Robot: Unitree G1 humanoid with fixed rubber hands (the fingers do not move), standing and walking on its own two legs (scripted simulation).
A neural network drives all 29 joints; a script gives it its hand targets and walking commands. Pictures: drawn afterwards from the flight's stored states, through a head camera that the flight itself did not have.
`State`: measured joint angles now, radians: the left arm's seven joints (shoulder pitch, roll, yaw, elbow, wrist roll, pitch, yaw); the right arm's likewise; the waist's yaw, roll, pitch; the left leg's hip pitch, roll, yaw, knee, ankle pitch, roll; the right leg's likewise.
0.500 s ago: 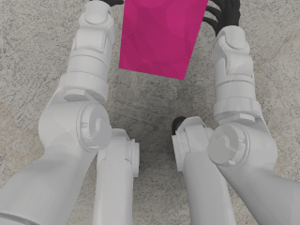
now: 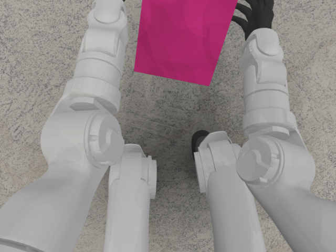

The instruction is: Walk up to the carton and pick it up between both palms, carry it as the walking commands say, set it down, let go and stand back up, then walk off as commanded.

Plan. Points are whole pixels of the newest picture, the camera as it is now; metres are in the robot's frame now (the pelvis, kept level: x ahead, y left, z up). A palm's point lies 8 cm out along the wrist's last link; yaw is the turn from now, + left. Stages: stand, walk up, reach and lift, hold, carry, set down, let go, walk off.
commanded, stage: set down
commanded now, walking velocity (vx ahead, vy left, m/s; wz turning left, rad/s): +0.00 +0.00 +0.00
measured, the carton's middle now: (181, 14) +0.57 -0.08 -0.25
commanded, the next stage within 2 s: none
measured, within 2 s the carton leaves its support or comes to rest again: rests again in 0.80 s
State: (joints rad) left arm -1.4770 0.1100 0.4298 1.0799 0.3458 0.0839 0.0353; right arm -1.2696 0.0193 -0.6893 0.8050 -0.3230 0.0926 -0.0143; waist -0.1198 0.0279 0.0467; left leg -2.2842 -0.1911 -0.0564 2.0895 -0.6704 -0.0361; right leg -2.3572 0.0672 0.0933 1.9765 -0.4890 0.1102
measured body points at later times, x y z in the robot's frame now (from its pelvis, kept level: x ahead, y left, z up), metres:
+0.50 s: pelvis +0.00 +0.00 +0.00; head +0.37 +0.01 +0.26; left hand +0.58 +0.06 -0.17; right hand +0.50 -0.19 -0.19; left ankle +0.07 +0.11 -0.37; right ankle +0.12 -0.15 -0.37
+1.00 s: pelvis -0.02 -0.01 -0.02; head +0.35 +0.00 +0.23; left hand +0.55 +0.09 -0.21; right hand +0.47 -0.24 -0.21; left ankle +0.07 +0.11 -0.37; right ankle +0.12 -0.14 -0.37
